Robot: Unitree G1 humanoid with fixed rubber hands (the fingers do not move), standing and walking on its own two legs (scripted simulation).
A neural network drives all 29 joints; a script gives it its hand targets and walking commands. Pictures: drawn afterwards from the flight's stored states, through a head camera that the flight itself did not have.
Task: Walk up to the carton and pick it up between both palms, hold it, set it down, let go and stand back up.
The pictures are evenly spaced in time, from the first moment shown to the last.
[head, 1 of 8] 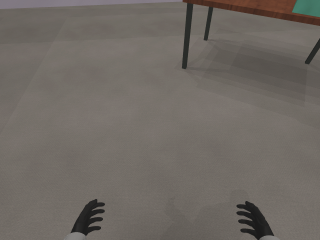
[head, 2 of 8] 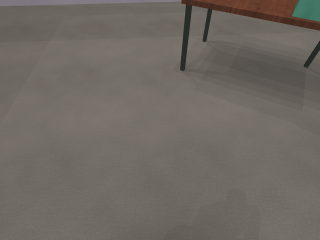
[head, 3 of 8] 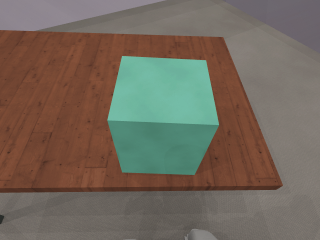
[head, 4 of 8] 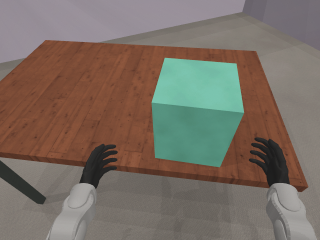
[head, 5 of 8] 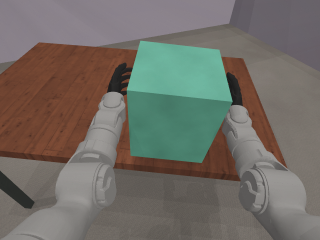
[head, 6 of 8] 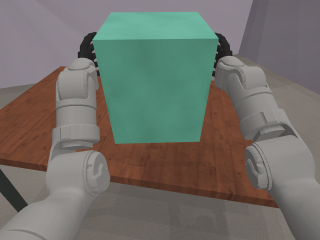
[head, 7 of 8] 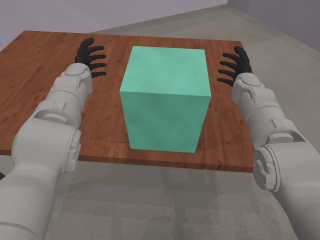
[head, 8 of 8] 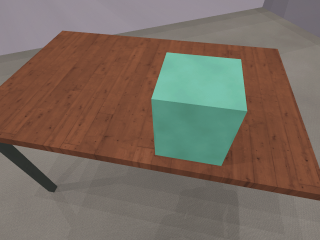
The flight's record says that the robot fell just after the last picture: no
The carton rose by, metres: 0.24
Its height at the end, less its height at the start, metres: +0.00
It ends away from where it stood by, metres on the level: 0.04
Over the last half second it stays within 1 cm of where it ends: yes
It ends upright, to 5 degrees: yes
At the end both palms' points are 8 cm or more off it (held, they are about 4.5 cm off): yes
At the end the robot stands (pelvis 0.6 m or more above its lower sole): yes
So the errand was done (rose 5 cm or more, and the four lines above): yes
